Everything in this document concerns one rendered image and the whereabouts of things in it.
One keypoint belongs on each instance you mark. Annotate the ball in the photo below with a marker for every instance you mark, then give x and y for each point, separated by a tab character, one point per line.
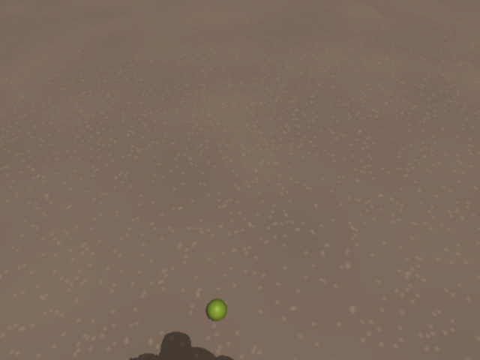
217	309

